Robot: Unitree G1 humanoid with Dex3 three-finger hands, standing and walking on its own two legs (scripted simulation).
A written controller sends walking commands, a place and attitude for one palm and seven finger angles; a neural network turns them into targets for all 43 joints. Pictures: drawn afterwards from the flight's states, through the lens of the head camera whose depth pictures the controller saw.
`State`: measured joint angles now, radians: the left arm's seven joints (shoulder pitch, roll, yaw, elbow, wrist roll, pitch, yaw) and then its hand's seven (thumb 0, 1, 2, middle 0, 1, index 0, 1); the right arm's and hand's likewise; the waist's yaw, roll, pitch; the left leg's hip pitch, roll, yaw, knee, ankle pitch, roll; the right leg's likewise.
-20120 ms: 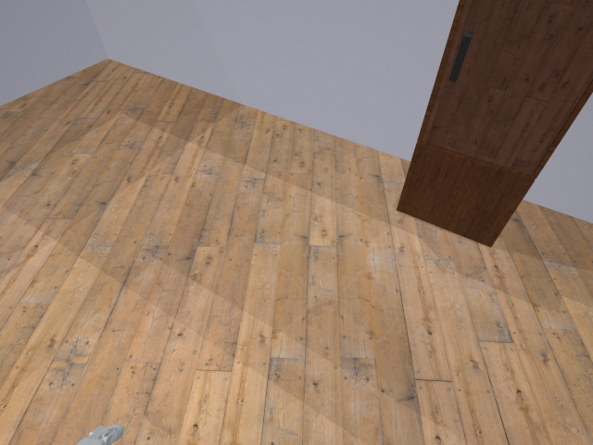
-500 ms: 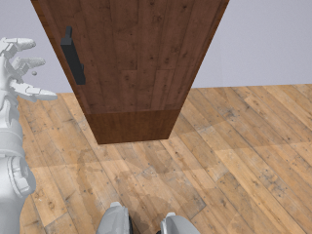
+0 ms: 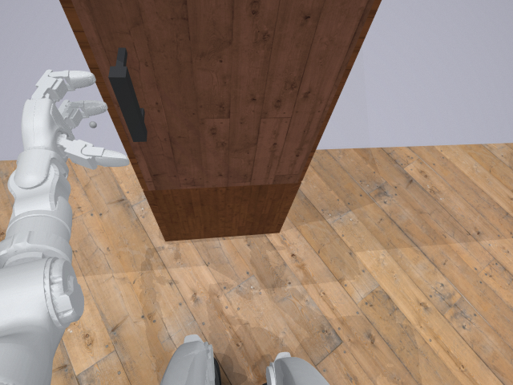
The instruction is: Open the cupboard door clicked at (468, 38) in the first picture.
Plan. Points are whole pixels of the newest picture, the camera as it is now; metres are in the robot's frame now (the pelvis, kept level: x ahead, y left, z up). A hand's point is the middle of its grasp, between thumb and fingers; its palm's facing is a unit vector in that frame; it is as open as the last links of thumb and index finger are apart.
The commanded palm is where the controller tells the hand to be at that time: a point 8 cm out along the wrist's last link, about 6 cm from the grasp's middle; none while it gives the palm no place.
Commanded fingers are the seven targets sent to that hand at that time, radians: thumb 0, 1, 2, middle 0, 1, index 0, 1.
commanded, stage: slide the fingers in behind the handle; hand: left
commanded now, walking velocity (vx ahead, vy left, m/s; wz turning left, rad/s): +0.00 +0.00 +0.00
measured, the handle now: (131, 98) +0.54 +0.18 +0.08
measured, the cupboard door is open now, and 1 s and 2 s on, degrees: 0 0 0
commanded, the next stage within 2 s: close the thumb around the handle in 1.08 s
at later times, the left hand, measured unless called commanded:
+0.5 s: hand (123, 120) +0.50 +0.18 +0.08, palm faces +0.10 -0.99 -0.01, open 14.0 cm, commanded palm +0.47 +0.22 +0.07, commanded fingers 0.00 -0.50 0.30 -0.30 -1.20 -0.30 -1.20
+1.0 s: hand (130, 122) +0.50 +0.17 +0.07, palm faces +0.12 -0.99 +0.00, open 14.0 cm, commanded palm +0.47 +0.21 +0.07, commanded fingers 0.00 -0.50 0.30 -0.30 -1.20 -0.30 -1.20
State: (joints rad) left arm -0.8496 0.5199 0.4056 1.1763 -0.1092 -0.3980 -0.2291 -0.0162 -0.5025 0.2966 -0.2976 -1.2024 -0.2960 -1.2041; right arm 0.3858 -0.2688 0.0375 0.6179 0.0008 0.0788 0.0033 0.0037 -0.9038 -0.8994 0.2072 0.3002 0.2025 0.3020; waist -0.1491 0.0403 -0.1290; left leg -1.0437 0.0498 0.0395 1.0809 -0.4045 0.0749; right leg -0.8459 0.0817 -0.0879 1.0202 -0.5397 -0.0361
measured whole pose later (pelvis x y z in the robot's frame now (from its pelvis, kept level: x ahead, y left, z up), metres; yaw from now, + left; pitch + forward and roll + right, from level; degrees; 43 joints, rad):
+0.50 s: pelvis +0.00 -0.01 +0.00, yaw +0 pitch +21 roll -4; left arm -0.87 0.45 0.37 1.16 -0.09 -0.43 -0.14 -0.02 -0.50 0.30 -0.30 -1.21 -0.30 -1.22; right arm 0.40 -0.27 0.02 0.64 -0.01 0.08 0.02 0.00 -0.90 -0.90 0.21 0.30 0.20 0.30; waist -0.15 0.05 -0.13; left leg -1.06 0.05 0.04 1.09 -0.41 0.06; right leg -0.87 0.08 -0.09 1.04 -0.55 -0.05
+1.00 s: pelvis +0.00 -0.03 +0.00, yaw +1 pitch +21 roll -3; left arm -0.86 0.45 0.38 1.18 -0.10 -0.41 -0.15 -0.02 -0.50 0.30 -0.30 -1.20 -0.30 -1.20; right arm 0.39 -0.27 0.02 0.63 0.00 0.07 0.02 0.00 -0.91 -0.90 0.21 0.30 0.20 0.30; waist -0.15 0.04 -0.13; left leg -1.05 0.06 0.03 1.09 -0.41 0.04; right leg -0.86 0.09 -0.09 1.05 -0.56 -0.07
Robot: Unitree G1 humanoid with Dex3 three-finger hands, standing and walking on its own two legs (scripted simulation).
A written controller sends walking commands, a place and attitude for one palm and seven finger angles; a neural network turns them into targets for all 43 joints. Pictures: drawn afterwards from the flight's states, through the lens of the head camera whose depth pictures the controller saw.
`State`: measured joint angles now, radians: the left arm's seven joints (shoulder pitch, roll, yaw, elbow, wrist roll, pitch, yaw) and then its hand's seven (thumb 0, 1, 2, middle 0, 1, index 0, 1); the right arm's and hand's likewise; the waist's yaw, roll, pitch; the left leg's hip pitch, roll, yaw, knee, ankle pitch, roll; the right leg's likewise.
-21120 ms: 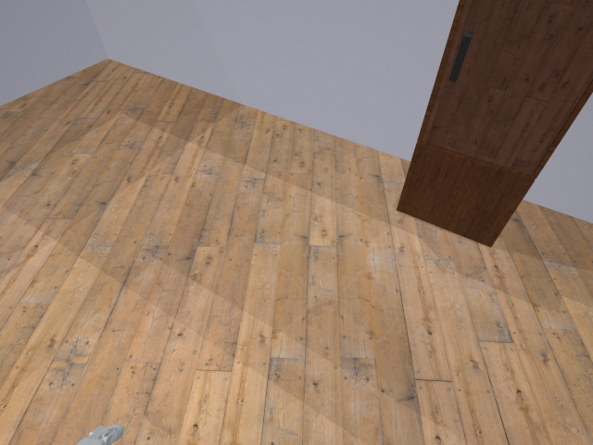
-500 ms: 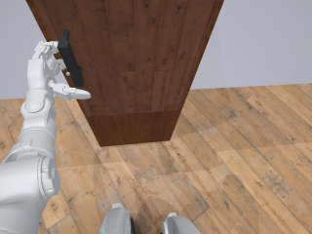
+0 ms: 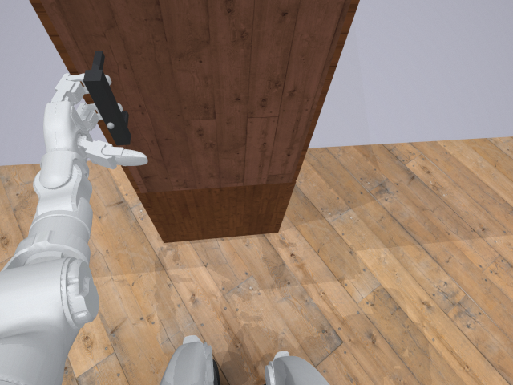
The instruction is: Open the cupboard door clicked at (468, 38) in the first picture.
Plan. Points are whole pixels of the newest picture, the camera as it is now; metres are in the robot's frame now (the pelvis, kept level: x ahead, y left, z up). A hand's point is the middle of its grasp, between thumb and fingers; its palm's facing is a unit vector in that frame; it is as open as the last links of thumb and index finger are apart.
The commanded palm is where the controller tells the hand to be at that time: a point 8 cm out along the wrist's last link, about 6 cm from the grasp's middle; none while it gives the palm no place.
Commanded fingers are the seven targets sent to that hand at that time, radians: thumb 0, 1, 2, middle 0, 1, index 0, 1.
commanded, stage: slide the fingers in behind the handle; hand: left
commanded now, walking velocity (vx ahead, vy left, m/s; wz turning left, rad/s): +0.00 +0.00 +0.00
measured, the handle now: (111, 101) +0.54 +0.20 +0.08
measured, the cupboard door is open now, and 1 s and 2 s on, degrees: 0 0 39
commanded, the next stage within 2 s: close the thumb around the handle in 0.08 s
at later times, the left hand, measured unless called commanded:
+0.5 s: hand (109, 126) +0.50 +0.20 +0.08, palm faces +0.08 -1.00 +0.00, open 11.1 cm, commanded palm +0.47 +0.23 +0.08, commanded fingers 0.00 0.45 0.71 -0.37 -1.30 -0.37 -1.30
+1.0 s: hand (128, 124) +0.50 +0.17 +0.07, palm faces +0.08 -1.00 -0.01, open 5.4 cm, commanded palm +0.47 +0.21 +0.08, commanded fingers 0.00 0.90 0.90 -0.40 -1.35 -0.40 -1.35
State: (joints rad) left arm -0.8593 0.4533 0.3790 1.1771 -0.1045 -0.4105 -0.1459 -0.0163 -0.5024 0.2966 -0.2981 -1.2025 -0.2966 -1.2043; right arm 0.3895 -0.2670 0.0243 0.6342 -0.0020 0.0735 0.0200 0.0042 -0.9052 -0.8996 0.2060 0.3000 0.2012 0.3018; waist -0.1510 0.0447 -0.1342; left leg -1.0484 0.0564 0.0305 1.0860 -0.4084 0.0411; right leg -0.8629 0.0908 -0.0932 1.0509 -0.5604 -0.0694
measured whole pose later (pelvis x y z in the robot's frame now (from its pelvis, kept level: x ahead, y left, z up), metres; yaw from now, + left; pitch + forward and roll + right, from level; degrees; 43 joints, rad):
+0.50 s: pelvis +0.00 +0.01 +0.00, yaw +0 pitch +21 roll -4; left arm -0.86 0.43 0.35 1.17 -0.11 -0.42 -0.15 -0.01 -0.06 0.49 -0.33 -1.25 -0.33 -1.25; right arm 0.38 -0.26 0.02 0.64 0.00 0.08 0.02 0.00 -0.91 -0.90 0.21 0.30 0.20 0.30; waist -0.14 0.05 -0.14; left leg -1.05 0.05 0.03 1.09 -0.41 0.05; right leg -0.86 0.08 -0.09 1.05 -0.56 -0.06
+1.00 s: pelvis +0.00 +0.01 +0.00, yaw -1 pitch +21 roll -3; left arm -0.86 0.39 0.38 1.18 -0.05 -0.45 -0.08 0.00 0.75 0.84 -0.40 -1.35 -0.39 -1.35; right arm 0.40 -0.26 0.02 0.63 -0.02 0.08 0.03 0.00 -0.90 -0.90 0.21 0.30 0.20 0.30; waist -0.17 0.05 -0.14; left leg -1.05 0.05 0.05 1.09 -0.41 0.06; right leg -0.88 0.09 -0.07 1.06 -0.55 -0.05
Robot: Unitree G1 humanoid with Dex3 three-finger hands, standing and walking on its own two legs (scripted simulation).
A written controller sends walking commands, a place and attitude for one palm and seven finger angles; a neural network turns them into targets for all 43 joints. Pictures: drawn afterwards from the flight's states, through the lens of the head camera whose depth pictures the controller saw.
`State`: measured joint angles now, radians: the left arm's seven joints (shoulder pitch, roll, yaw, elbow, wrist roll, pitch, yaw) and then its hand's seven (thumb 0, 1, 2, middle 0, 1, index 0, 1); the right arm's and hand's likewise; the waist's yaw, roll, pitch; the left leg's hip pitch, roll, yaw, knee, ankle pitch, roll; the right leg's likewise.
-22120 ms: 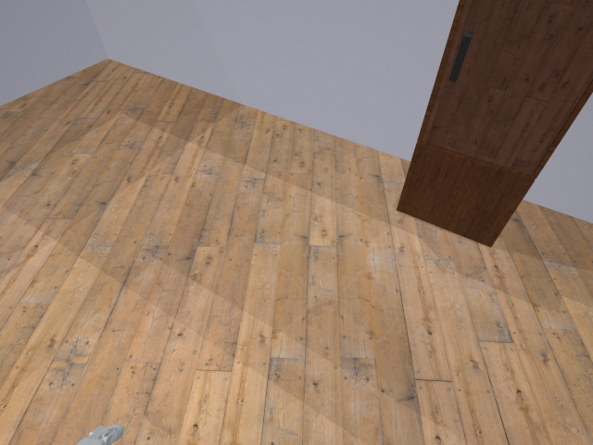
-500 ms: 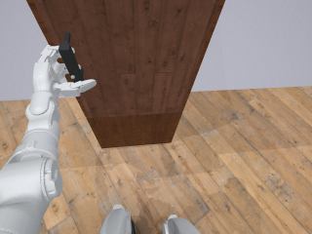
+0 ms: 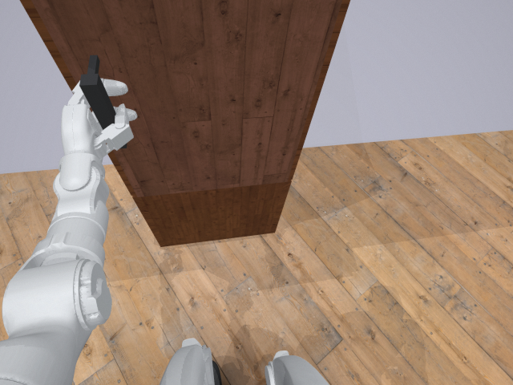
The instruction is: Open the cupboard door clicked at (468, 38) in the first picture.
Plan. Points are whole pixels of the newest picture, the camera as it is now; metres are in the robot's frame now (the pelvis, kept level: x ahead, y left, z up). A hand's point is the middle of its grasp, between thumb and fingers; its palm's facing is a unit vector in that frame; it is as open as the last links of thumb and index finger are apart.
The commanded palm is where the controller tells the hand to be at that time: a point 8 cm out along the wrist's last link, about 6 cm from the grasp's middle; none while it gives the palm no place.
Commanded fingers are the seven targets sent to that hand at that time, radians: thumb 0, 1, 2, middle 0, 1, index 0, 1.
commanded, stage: pull the door open along its arc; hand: left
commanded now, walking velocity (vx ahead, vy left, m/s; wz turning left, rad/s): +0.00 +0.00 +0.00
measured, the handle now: (107, 105) +0.54 +0.19 +0.08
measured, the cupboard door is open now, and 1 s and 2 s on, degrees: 0 39 40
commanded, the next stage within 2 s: open thumb and fingers to let go in 1.06 s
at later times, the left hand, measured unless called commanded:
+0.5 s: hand (147, 181) +0.40 +0.13 +0.08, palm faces +0.28 -0.96 +0.10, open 5.8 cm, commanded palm +0.34 +0.18 +0.08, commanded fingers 0.00 0.90 0.90 -0.40 -1.35 -0.40 -1.35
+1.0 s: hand (214, 242) +0.30 +0.04 +0.08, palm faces +0.42 -0.91 -0.03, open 5.7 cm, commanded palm +0.24 +0.07 +0.08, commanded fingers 0.00 0.90 0.90 -0.40 -1.35 -0.40 -1.35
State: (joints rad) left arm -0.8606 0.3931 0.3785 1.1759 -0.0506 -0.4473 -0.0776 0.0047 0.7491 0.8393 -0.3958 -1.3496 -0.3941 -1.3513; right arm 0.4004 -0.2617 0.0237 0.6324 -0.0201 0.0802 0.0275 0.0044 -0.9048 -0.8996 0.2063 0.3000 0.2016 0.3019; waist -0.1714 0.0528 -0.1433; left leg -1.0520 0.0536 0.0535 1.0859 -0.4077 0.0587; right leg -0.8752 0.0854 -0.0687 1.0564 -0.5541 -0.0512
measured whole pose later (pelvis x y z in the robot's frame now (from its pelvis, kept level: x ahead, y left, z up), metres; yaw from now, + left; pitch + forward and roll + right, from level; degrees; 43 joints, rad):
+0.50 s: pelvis +0.01 -0.01 +0.02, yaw +1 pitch +16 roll -1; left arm -0.32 0.05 0.16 0.59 -0.13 -0.40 0.19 0.03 0.71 0.76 -0.39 -1.35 -0.39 -1.35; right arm 0.31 -0.25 0.00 0.56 -0.02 0.07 0.06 0.01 -0.91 -0.90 0.20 0.30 0.20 0.30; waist -0.05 0.04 -0.17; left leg -0.86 0.04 0.07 0.98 -0.40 0.04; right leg -0.70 0.07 -0.04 0.98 -0.55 -0.07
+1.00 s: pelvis +0.02 -0.06 +0.02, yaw +5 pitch +11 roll +2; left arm 0.12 -0.10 -0.19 0.17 0.05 -0.25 0.54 0.02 0.72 0.75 -0.38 -1.35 -0.38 -1.35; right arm 0.24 -0.20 0.01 0.54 -0.06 0.05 0.03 0.01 -0.91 -0.90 0.20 0.30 0.20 0.30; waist -0.01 0.04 -0.17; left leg -0.74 0.01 0.02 0.92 -0.37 -0.02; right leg -0.59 0.06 -0.10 0.96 -0.58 -0.12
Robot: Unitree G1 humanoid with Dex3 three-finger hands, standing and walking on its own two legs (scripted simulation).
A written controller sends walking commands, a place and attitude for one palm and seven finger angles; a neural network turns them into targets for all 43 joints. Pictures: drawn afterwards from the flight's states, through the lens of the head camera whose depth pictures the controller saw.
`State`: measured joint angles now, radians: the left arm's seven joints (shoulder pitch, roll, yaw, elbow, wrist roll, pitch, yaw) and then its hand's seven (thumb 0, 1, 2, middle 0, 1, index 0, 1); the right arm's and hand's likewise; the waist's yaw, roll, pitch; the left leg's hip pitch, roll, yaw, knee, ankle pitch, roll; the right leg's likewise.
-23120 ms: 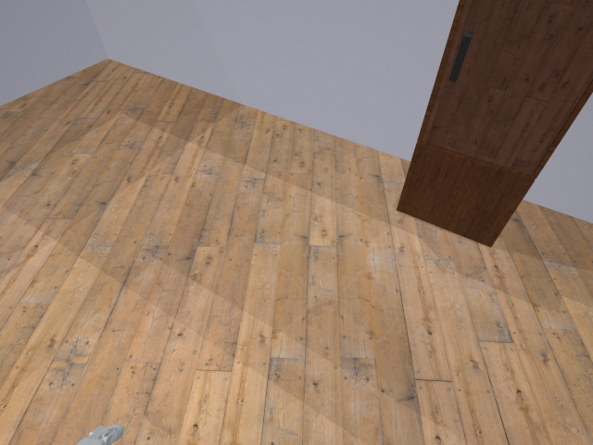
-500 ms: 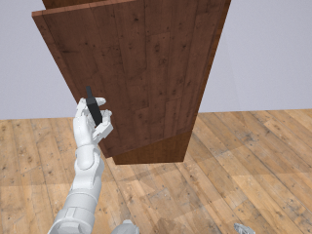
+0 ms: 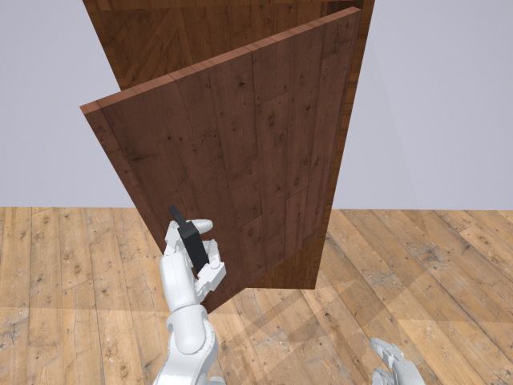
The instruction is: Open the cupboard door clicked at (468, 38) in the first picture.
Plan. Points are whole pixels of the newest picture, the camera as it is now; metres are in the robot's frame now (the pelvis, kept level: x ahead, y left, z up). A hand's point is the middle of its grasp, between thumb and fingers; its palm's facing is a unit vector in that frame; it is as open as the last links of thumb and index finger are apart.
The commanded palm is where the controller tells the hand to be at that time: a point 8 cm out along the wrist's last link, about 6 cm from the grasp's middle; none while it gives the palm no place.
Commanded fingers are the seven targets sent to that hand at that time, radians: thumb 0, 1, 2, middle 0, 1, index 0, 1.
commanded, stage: pull the door open along its arc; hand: left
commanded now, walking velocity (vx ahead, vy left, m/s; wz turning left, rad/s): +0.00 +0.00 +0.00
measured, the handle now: (190, 244) +0.32 +0.12 +0.06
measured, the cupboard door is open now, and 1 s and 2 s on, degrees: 39 40 40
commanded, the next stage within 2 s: open thumb and fingers to let go in 0.06 s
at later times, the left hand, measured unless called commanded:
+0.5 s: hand (218, 278) +0.27 +0.07 +0.06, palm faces +0.40 -0.91 -0.02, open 8.9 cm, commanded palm +0.23 +0.11 +0.05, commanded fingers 0.00 -0.36 0.36 -0.31 -1.22 -0.31 -1.22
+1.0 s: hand (221, 277) +0.27 +0.06 +0.06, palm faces +0.33 -0.94 -0.01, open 15.3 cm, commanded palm +0.23 +0.12 +0.05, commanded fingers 0.00 -0.50 0.30 -0.15 -0.30 -0.15 -0.30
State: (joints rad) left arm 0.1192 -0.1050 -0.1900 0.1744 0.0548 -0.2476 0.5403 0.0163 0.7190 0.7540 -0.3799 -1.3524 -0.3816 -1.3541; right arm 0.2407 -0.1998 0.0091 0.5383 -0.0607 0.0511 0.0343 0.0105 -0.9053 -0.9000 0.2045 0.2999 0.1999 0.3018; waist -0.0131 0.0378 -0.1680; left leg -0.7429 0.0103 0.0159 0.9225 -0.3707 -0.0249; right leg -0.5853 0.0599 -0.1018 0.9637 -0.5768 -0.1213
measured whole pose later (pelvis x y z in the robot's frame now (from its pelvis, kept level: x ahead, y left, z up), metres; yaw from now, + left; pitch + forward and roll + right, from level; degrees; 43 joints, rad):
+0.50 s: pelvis +0.00 -0.03 +0.00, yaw -1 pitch +11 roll +4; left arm 0.28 -0.10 -0.17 0.04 0.03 -0.25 0.51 0.01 0.24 0.61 -0.35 -1.29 -0.35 -1.29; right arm 0.21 -0.21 0.01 0.55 -0.06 0.01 0.02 0.01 -0.91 -0.90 0.20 0.30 0.20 0.30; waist 0.01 0.03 -0.18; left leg -0.74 -0.02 -0.06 0.94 -0.38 -0.01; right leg -0.59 0.08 -0.09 1.00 -0.60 -0.13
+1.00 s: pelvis -0.01 -0.01 -0.01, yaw -2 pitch +11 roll +3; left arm 0.21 -0.10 -0.19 0.08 0.04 -0.27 0.51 -0.01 -0.50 0.30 -0.23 -0.64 -0.24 -0.64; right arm 0.21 -0.21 0.00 0.57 -0.06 0.02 0.00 0.01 -0.91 -0.90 0.20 0.30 0.20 0.30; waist 0.00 0.04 -0.18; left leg -0.78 -0.03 -0.07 0.97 -0.39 -0.02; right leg -0.64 0.08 -0.08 1.03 -0.59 -0.13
